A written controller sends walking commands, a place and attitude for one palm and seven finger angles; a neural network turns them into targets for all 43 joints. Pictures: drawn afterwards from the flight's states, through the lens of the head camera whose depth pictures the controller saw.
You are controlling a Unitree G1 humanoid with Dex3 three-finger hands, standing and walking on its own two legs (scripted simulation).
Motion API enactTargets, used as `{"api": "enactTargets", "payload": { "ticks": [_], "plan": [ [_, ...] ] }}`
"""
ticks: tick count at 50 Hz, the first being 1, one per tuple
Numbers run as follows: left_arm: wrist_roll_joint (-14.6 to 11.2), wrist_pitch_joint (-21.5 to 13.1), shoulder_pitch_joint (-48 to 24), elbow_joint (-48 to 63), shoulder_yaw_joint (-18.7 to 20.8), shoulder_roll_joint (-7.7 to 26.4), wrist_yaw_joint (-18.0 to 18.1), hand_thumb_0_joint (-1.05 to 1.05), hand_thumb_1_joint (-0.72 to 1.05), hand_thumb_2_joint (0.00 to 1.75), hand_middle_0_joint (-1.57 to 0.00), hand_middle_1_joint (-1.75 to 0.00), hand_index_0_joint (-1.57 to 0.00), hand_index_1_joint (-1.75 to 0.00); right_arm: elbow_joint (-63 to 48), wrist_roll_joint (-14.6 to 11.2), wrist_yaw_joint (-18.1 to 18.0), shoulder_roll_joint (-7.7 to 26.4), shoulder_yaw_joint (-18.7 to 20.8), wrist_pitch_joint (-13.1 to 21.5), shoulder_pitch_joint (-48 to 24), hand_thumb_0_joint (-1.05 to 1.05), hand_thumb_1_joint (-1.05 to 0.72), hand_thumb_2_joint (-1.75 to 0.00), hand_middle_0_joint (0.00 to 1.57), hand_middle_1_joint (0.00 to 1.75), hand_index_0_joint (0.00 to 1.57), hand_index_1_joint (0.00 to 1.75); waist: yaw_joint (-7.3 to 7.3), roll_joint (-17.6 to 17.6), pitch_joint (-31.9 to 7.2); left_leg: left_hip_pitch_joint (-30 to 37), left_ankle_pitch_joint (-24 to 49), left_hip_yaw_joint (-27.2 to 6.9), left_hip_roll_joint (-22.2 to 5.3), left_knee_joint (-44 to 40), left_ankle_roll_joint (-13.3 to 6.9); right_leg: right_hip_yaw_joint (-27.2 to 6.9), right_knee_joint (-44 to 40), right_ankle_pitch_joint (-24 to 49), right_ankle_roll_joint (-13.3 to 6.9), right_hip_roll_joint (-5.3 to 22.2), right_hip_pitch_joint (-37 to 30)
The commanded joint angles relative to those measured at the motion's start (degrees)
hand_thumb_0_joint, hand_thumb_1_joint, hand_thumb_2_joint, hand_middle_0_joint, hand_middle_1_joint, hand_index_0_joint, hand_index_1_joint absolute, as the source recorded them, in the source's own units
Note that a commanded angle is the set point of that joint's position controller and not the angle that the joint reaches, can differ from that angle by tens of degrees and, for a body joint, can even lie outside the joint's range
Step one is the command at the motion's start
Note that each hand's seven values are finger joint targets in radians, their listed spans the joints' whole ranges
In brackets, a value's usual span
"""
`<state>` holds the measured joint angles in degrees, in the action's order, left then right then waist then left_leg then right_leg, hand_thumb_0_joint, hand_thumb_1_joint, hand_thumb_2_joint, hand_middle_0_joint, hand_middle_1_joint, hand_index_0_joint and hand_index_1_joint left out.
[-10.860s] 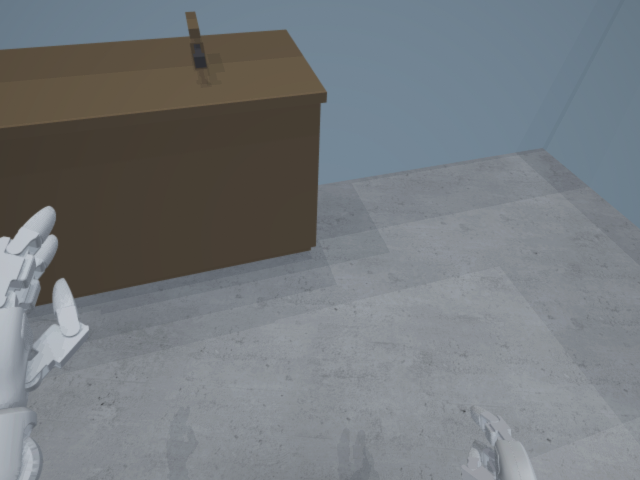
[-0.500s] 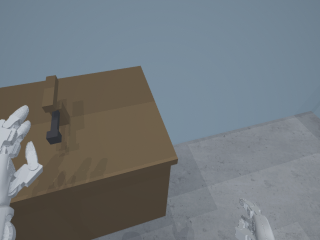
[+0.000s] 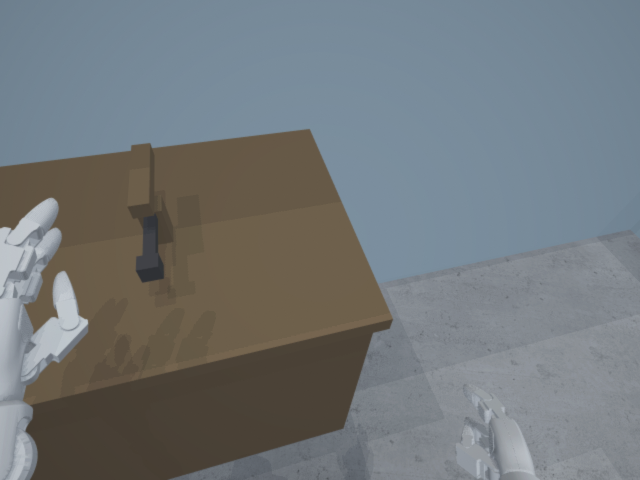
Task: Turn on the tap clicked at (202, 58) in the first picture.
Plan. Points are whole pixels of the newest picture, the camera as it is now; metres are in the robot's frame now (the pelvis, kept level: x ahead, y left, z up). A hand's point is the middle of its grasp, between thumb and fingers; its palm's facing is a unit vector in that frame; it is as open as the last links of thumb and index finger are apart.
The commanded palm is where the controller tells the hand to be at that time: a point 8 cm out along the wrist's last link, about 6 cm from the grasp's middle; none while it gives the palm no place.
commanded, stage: come to a stop and stand still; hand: left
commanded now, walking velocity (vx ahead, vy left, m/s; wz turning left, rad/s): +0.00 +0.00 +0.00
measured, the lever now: (150, 267) +0.36 +0.27 +0.04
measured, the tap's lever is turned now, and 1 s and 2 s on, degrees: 0 0 0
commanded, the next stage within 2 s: look again from close up in 0.28 s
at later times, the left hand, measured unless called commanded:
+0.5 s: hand (23, 276) +0.24 +0.30 +0.18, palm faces +0.47 -0.78 -0.41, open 7.4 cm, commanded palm +0.15 +0.29 +0.17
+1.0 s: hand (86, 298) +0.24 +0.25 +0.16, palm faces +0.36 -0.88 -0.32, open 7.4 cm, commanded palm +0.17 +0.28 +0.17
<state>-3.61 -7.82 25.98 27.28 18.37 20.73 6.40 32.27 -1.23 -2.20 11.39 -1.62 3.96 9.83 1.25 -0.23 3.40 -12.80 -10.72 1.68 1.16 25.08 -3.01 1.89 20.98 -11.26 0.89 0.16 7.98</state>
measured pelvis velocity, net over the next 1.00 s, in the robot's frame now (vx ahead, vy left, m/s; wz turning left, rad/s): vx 0.00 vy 0.00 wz -0.02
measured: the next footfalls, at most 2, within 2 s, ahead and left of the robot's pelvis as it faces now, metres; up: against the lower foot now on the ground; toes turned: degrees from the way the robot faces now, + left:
none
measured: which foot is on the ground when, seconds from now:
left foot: down 0.00-1.00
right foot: down 0.00-1.00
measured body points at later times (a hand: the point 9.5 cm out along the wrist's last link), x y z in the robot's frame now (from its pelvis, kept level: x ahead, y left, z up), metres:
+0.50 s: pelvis -0.01 +0.01 +0.00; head +0.02 +0.03 +0.44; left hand +0.21 +0.34 +0.20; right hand +0.17 -0.21 -0.08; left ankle +0.03 +0.08 -0.74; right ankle +0.00 -0.13 -0.74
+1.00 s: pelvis +0.00 +0.00 +0.00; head +0.03 +0.04 +0.44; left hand +0.21 +0.29 +0.17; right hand +0.19 -0.21 -0.07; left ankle +0.03 +0.08 -0.74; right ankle +0.00 -0.13 -0.74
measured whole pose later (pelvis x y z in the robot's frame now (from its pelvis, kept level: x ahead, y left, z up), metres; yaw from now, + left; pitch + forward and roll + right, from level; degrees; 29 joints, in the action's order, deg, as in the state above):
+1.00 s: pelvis +0.00 +0.00 +0.00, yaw -1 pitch +0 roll -2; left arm -2.4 -13.6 20.5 25.8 21.1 20.9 4.8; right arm 32.8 -0.6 0.2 9.4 -1.1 7.8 10.3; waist 1.4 3.2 3.3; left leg -15.4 -12.7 2.9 0.6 28.3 -3.0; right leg 0.7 24.6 -13.0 1.1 -0.2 11.3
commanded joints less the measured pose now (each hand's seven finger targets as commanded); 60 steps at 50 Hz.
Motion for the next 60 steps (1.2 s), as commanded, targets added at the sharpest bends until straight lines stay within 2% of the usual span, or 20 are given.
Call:
{"api": "enactTargets", "payload": {
  "ticks": [1, 7, 14, 17, 18, 19, 20, 21, 22, 23, 25, 27, 30, 32, 35, 37, 43, 45, 52, 60],
  "plan": [
    [0.1, -3.8, -3.7, 12.5, 5.7, 8.5, 1.1, 0.00, 0.90, 0.90, -0.20, -0.30, -0.20, -0.30, -9.0, 0.2, -0.5, 7.3, 3.2, 3.2, -4.9, 0.00, -0.90, -0.90, 0.20, 0.30, 0.20, 0.30, -0.19, -4.0, -8.3, 2.5, 0.8, -8.7, -7.7, -7.2, 1.3, -3.3, -1.8, 5.2, -1.9, 3.5, -1.8],
    [0.5, -4.2, -3.9, 13.7, 6.7, 9.7, 1.4, 0.00, 0.90, 0.90, -0.20, -0.30, -0.20, -0.30, -8.4, 0.2, -0.5, 7.7, 3.5, 3.5, -4.9, 0.00, -0.90, -0.90, 0.20, 0.30, 0.20, 0.30, -0.07, -6.0, -8.0, 2.5, 0.7, -9.5, -8.1, -8.4, 2.3, -2.9, -0.8, 4.3, -1.9, 3.2, -1.8],
    [0.4, -4.4, -2.9, 13.1, 5.7, 8.3, 1.2, 0.00, 0.90, 0.90, -0.20, -0.30, -0.20, -0.30, -8.5, 0.3, -0.4, 7.4, 3.6, 3.4, -4.5, 0.00, -0.90, -0.90, 0.20, 0.30, 0.20, 0.30, -0.22, -4.5, -8.4, 2.9, 3.1, -8.8, -8.0, -7.6, 2.7, -2.9, -1.2, 5.7, -2.0, 3.6, -2.1],
    [0.5, -4.3, -2.2, 12.8, 7.2, 9.9, 1.4, 0.00, 0.90, 0.90, -0.20, -0.30, -0.20, -0.30, -8.1, 0.2, -0.5, 7.4, 3.7, 3.4, -4.9, 0.00, -0.90, -0.90, 0.20, 0.30, 0.20, 0.30, -0.06, -5.2, -8.6, 3.4, 2.6, -8.6, -7.9, -7.6, 2.8, -2.8, -1.2, 5.1, -2.0, 3.6, -1.7],
    [0.4, -4.2, -2.7, 12.2, 5.3, 7.6, 1.1, 0.00, 0.90, 0.90, -0.20, -0.30, -0.20, -0.30, -8.2, 0.3, -0.5, 7.3, 3.5, 3.2, -4.5, 0.00, -0.90, -0.90, 0.20, 0.30, 0.20, 0.30, -0.24, -3.7, -7.6, 2.4, 1.7, -8.9, -8.0, -8.0, 2.8, -2.5, -1.3, 4.6, -1.9, 3.4, -1.6],
    [10.3, -10.7, -65.3, 24.1, 41.5, 57.1, 1.2, 0.00, 0.90, 0.90, -0.20, -0.30, -0.20, -0.30, -8.2, 3.3, -0.4, 9.6, 3.6, 6.0, 1.7, 0.00, -0.90, -0.90, 0.20, 0.30, 0.20, 0.30, 0.39, 7.5, 1.3, -9.9, 3.8, -5.6, -8.7, 1.3, 0.5, -5.1, -3.0, 4.5, -2.2, 5.8, 6.9],
    [4.1, -8.8, -31.8, -10.0, 17.3, 19.4, -1.2, 0.00, 0.90, 0.90, -0.20, -0.30, -0.20, -0.30, -4.2, 1.2, -0.5, 2.1, 1.0, 5.9, -2.1, 0.00, -0.90, -0.90, 0.20, 0.30, 0.20, 0.30, -0.43, 7.1, -10.7, 3.7, 8.5, -6.1, -5.0, -0.8, 0.7, -4.8, -0.9, 1.3, -3.9, 6.7, 9.0],
    [2.4, -8.5, -16.8, -12.2, 12.3, 13.3, -2.2, 0.00, 0.90, 0.90, -0.20, -0.30, -0.20, -0.30, -7.0, 1.0, -0.3, 7.0, 4.3, 7.4, 0.2, 0.00, -0.90, -0.90, 0.20, 0.30, 0.20, 0.30, 2.05, 0.1, -11.7, 7.0, 8.9, -4.3, -5.0, -0.9, 2.1, -9.8, -2.0, 6.1, -4.2, 4.3, 5.7],
    [0.5, -8.5, -10.7, -8.4, 3.6, 3.9, -2.9, 0.00, 0.90, 0.90, -0.20, -0.30, -0.20, -0.30, -6.7, -0.5, 1.0, 6.4, 4.6, 7.6, -0.9, 0.00, -0.90, -0.90, 0.20, 0.30, 0.20, 0.30, 1.09, -9.9, -13.9, 8.1, 10.4, -3.0, -5.5, -2.0, 2.0, -5.9, 1.9, 6.6, -3.5, 4.2, 2.7],
    [0.9, -9.3, -12.4, 2.6, 4.2, 6.8, -2.6, 0.00, 0.90, 0.90, -0.20, -0.30, -0.20, -0.30, -7.9, 0.1, 2.0, 8.3, 5.2, 7.4, 0.1, 0.00, -0.90, -0.90, 0.20, 0.30, 0.20, 0.30, 0.83, -11.6, -14.7, 5.6, 11.2, -5.2, -6.6, -3.6, 1.7, -5.3, 3.7, 5.5, -3.0, 3.6, -0.2],
    [1.2, -9.9, -8.5, 9.1, 3.0, 6.8, -2.1, 0.00, 0.90, 0.90, -0.20, -0.30, -0.20, -0.30, -8.6, 0.0, 3.2, 7.7, 4.7, 7.8, -2.5, 0.00, -0.90, -0.90, 0.20, 0.30, 0.20, 0.30, 1.45, -7.2, -12.5, 0.9, 5.0, -6.2, -7.6, -5.3, 1.2, -4.2, 4.4, 2.5, -2.3, 3.0, -1.5],
    [0.9, -9.6, -3.4, 9.0, 6.0, 9.0, -0.9, 0.00, 0.90, 0.90, -0.20, -0.30, -0.20, -0.30, -8.6, -0.2, 3.2, 7.3, 4.0, 7.7, -3.3, 0.00, -0.90, -0.90, 0.20, 0.30, 0.20, 0.30, 1.67, -2.5, -10.1, -2.6, -2.6, -6.0, -7.2, -6.3, 1.1, -3.6, 3.3, 0.2, -1.9, 2.7, -1.8],
    [1.0, -10.3, -5.9, 9.4, 10.5, 12.4, -0.1, 0.00, 0.90, 0.90, -0.20, -0.30, -0.20, -0.30, -9.1, 0.3, 1.8, 7.4, 4.0, 7.4, -3.2, 0.00, -0.90, -0.90, 0.20, 0.30, 0.20, 0.30, 0.87, 3.4, -7.6, -4.3, -7.9, -6.0, -5.5, -5.2, 1.4, -4.9, -0.3, -3.6, -2.0, 3.1, 0.7],
    [0.8, -11.0, -9.7, 10.9, 14.0, 16.1, 0.2, 0.00, 0.90, 0.90, -0.20, -0.30, -0.20, -0.30, -8.6, 0.4, 0.8, 7.6, 3.8, 7.1, -3.8, 0.00, -0.90, -0.90, 0.20, 0.30, 0.20, 0.30, 0.38, 0.0, -6.3, -3.8, -8.9, -6.6, -5.5, -5.5, 1.3, -4.8, -0.7, -5.8, -2.1, 3.1, 2.9],
    [0.8, -11.5, -11.1, 9.8, 11.2, 12.7, -0.2, 0.00, 0.90, 0.90, -0.20, -0.30, -0.20, -0.30, -8.5, 0.5, 0.2, 6.9, 3.6, 7.5, -3.0, 0.00, -0.90, -0.90, 0.20, 0.30, 0.20, 0.30, 0.17, -5.0, -7.6, -3.2, -8.9, -6.6, -5.5, -5.6, 0.7, -4.8, 0.0, -3.2, -2.3, 2.9, 1.1],
    [0.9, -11.8, -12.1, 11.7, 10.0, 11.9, -0.3, 0.00, 0.90, 0.90, -0.20, -0.30, -0.20, -0.30, -8.0, 0.4, 0.3, 6.8, 3.5, 8.2, -3.4, 0.00, -0.90, -0.90, 0.20, 0.30, 0.20, 0.30, 0.13, -5.9, -9.0, -0.9, -4.9, -6.3, -5.6, -4.9, 0.9, -4.2, 0.6, 0.3, -2.2, 2.7, 0.6],
    [1.2, -9.9, -10.1, 10.1, 5.9, 7.7, -0.6, 0.00, 0.90, 0.90, -0.20, -0.30, -0.20, -0.30, -7.0, 0.6, 1.3, 7.2, 4.0, 8.1, -2.3, 0.00, -0.90, -0.90, 0.20, 0.30, 0.20, 0.30, -0.06, -5.4, -9.4, 1.8, 7.6, -7.0, -8.5, -5.2, 2.1, -1.9, 2.9, 4.4, -1.1, 0.8, 1.2],
    [1.1, -9.3, -9.7, 10.0, 6.8, 8.6, -0.6, 0.00, 0.90, 0.90, -0.20, -0.30, -0.20, -0.30, -7.5, 0.6, 1.6, 6.9, 4.3, 7.4, -2.1, 0.00, -0.90, -0.90, 0.20, 0.30, 0.20, 0.30, 0.09, -4.5, -9.7, 1.6, 10.4, -7.1, -9.3, -4.3, 2.2, -1.9, 3.1, 4.8, -0.9, 1.0, 0.7],
    [0.1, -7.9, -7.7, 13.8, 10.8, 11.7, -0.9, 0.00, 0.90, 0.90, -0.20, -0.30, -0.20, -0.30, -9.2, 0.4, 1.8, 6.3, 4.2, 5.5, -3.4, 0.00, -0.90, -0.90, 0.20, 0.30, 0.20, 0.30, 0.05, -6.4, -10.9, 2.0, 11.3, -5.8, -10.2, -2.6, 2.1, -1.3, 3.2, 5.4, -0.9, 0.7, 0.8],
    [-0.6, -6.6, -5.6, 13.2, 9.5, 10.2, -1.5, 0.00, 0.90, 0.90, -0.20, -0.30, -0.20, -0.30, -9.8, 0.5, 1.4, 6.7, 4.7, 4.7, -2.4, 0.00, -0.90, -0.90, 0.20, 0.30, 0.20, 0.30, -0.15, -4.5, -11.0, 0.3, 4.7, -4.5, -9.4, 0.3, 1.4, -3.4, 1.4, 6.0, -1.3, 1.7, 0.7]
  ]
}}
